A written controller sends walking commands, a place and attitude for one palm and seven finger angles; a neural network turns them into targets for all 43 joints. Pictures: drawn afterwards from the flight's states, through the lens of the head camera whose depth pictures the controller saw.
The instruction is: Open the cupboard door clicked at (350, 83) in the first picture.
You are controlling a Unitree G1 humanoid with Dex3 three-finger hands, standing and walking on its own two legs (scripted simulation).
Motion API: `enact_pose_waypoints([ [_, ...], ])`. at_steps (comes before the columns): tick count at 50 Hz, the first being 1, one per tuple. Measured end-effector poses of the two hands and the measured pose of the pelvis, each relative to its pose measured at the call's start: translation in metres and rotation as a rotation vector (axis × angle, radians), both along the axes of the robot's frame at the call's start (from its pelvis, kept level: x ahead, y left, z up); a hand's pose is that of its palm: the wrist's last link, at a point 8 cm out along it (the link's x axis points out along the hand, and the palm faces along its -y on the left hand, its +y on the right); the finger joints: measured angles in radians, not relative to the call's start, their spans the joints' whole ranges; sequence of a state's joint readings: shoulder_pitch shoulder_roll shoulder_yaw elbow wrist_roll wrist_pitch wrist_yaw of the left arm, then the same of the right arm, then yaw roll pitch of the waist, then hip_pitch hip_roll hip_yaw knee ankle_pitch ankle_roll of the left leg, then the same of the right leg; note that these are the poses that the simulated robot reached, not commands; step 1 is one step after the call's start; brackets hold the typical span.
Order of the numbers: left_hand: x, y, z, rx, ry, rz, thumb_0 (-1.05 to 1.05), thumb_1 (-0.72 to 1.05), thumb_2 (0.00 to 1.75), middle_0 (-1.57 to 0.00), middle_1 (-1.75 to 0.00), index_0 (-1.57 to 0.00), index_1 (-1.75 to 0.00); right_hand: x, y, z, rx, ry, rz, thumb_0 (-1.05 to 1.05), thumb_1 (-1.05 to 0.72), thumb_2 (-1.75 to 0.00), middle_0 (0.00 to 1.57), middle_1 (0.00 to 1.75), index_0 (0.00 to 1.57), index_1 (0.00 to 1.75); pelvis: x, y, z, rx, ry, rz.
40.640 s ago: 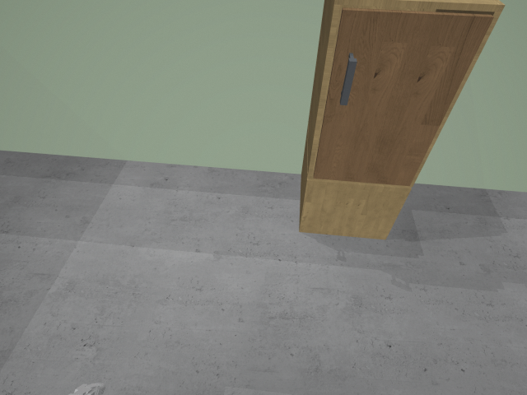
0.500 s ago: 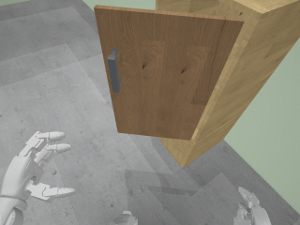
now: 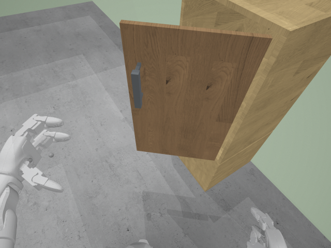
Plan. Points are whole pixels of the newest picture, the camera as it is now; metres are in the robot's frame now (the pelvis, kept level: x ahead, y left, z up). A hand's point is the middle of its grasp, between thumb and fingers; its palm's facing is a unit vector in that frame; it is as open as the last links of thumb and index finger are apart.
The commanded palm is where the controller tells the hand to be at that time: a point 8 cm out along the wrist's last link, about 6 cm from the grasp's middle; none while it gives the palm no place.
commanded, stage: raise the hand with hooked fingers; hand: left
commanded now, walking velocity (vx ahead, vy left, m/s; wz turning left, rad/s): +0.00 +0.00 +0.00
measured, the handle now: (138, 86) +0.54 +0.12 +0.08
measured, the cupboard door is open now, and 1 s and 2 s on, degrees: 50 50 50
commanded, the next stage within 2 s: move the hooked fingers beside the handle in 0.50 s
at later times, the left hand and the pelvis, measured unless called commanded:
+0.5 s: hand (52, 152) +0.29 +0.27 +0.09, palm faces -0.03 -1.00 -0.05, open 14.0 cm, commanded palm +0.26 +0.32 +0.09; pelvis +0.00 +0.00 +0.00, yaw +0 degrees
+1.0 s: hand (74, 133) +0.34 +0.24 +0.09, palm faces -0.06 -1.00 -0.03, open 14.0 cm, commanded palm +0.32 +0.30 +0.09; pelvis +0.00 -0.01 +0.00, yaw +0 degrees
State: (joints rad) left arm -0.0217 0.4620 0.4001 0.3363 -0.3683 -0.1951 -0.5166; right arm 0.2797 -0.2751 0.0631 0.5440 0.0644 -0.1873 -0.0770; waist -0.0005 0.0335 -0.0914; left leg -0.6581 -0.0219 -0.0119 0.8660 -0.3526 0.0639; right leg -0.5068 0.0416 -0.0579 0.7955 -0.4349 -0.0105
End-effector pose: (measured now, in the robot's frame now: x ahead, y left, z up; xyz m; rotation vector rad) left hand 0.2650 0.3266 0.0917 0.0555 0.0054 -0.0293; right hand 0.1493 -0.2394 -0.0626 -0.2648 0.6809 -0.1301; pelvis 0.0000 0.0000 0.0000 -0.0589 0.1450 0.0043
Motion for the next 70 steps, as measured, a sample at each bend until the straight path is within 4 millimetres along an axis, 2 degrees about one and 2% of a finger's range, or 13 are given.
enact_pose_waypoints([
  [5,0.009,0.006,0.003,-0.011,0.011,-0.006,-0.01,-0.49,0.3,-0.3,-1.2,-0.3,-1.2,-0.01,-0.009,0.002,-0.019,0.022,-0.027,0.01,-0.9,-0.9,0.2,0.3,0.2,0.3,0.0,0.001,0.002,0.002,0.0,-0.003],
  [13,0.009,-0.001,-0.004,-0.011,0.02,-0.021,-0.01,-0.5,0.3,-0.3,-1.2,-0.3,-1.2,-0.018,-0.016,0.005,-0.033,0.029,-0.049,0.01,-0.9,-0.9,0.2,0.3,0.2,0.3,0.001,0.003,0.003,0.005,0.002,-0.01],
  [26,0.006,0.0,0.0,-0.008,0.017,-0.001,-0.01,-0.5,0.3,-0.3,-1.2,-0.3,-1.2,-0.007,-0.008,0.003,-0.005,0.013,-0.026,0.01,-0.9,-0.9,0.2,0.3,0.2,0.3,0.001,-0.001,0.004,0.008,-0.003,-0.003],
  [35,0.008,-0.007,0.001,-0.01,0.008,-0.003,-0.01,-0.5,0.3,-0.3,-1.2,-0.3,-1.2,-0.001,-0.011,0.002,-0.006,0.005,-0.016,0.01,-0.9,-0.9,0.2,0.3,0.2,0.3,0.001,-0.005,0.004,0.01,-0.003,0.001],
  [43,0.033,-0.017,-0.001,-0.015,0.007,-0.02,-0.01,-0.5,0.3,-0.3,-1.2,-0.3,-1.2,-0.009,-0.02,-0.004,-0.024,0.049,-0.032,0.01,-0.9,-0.9,0.2,0.3,0.2,0.3,0.0,-0.009,0.003,0.011,0.006,0.004],
  [52,0.068,-0.029,-0.002,-0.021,0.02,-0.027,-0.01,-0.5,0.3,-0.3,-1.2,-0.3,-1.2,-0.032,-0.032,-0.011,-0.024,0.126,-0.089,0.01,-0.91,-0.9,0.2,0.3,0.2,0.3,0.004,-0.012,0.002,0.017,0.026,-0.014],
  [61,0.086,-0.035,-0.003,-0.025,0.016,-0.022,-0.01,-0.5,0.3,-0.3,-1.2,-0.3,-1.2,-0.051,-0.038,-0.018,-0.018,0.207,-0.137,0.01,-0.91,-0.9,0.2,0.3,0.2,0.3,0.009,-0.012,0.002,0.021,0.042,-0.025],
  [70,0.108,-0.049,-0.006,-0.033,0.011,-0.03,-0.01,-0.5,0.3,-0.3,-1.2,-0.3,-1.2,-0.056,-0.038,-0.024,-0.017,0.256,-0.147,0.01,-0.91,-0.9,0.2,0.3,0.2,0.3,0.009,-0.012,0.001,0.02,0.053,-0.021],
])
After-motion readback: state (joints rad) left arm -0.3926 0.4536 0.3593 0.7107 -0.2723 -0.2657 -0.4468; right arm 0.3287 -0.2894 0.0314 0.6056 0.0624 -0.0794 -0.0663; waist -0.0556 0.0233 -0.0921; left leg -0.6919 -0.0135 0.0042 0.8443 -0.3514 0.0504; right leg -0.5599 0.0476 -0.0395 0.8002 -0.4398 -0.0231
